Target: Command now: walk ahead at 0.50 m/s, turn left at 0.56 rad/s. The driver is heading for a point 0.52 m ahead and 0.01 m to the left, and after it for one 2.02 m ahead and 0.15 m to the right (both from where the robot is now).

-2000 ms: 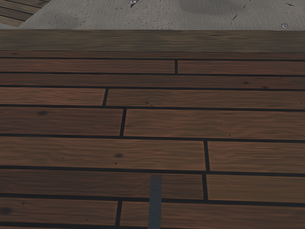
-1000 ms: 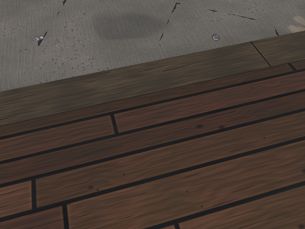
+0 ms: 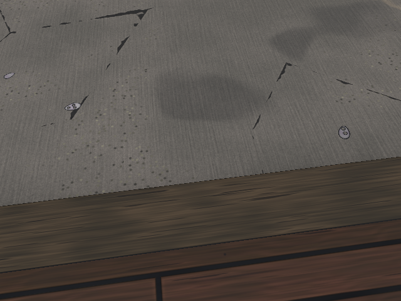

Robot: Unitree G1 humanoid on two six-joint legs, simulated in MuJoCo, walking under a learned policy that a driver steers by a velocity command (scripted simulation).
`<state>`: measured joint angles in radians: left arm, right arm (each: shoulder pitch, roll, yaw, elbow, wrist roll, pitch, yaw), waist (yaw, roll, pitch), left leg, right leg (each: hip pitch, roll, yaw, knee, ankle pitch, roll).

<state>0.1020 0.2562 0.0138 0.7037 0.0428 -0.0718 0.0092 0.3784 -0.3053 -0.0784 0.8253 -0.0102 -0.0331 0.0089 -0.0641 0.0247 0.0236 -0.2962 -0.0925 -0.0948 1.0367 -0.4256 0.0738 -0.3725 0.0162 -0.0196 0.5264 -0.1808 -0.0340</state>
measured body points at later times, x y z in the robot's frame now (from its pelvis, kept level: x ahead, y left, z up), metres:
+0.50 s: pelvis +0.25 +0.06 -0.01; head +0.28 +0.08 +0.44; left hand +0.16 +0.31 -0.15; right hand +0.50 -0.11 -0.10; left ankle +0.30 +0.14 -0.73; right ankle +0.10 -0.10 -0.65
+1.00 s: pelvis +0.43 +0.08 -0.01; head +0.47 +0.08 +0.43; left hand +0.55 +0.35 -0.13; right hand +0.52 -0.17 -0.15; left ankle +0.31 +0.17 -0.65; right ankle +0.52 +0.03 -0.73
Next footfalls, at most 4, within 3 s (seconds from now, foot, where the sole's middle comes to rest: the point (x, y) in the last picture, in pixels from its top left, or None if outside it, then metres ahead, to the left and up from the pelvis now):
0.42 left None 0.34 0.15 -0.77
0.92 right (196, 276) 0.56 0.03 -0.77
1.44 left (141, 295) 0.51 0.22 -0.77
1.84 right None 0.41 0.02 -0.77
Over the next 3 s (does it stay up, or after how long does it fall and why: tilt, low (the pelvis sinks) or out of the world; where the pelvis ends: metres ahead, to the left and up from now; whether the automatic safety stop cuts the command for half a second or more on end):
stays up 0.45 0.15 0.01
